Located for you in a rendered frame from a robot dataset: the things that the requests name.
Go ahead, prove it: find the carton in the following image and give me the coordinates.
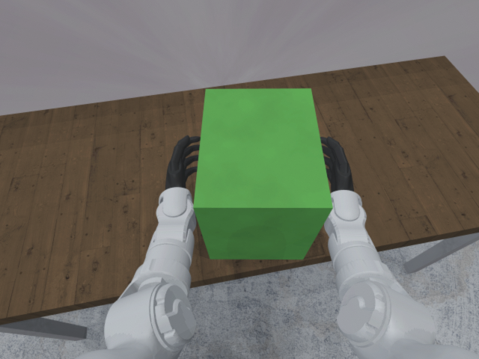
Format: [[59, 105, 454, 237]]
[[193, 88, 333, 260]]

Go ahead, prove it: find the table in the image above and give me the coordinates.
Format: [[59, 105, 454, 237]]
[[0, 56, 479, 341]]

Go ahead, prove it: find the robot left upper arm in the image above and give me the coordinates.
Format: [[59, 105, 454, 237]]
[[75, 283, 196, 359]]

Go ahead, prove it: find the left robot forearm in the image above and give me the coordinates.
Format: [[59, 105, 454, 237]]
[[104, 187, 196, 346]]

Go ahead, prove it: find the right robot forearm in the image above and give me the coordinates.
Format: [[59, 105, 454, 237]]
[[324, 190, 415, 301]]

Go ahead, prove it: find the robot left hand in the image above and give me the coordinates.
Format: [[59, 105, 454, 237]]
[[165, 135, 201, 190]]

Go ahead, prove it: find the robot right upper arm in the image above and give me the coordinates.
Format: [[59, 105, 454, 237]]
[[337, 280, 479, 359]]

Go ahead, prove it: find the robot right hand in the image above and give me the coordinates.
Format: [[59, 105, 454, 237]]
[[320, 137, 354, 192]]

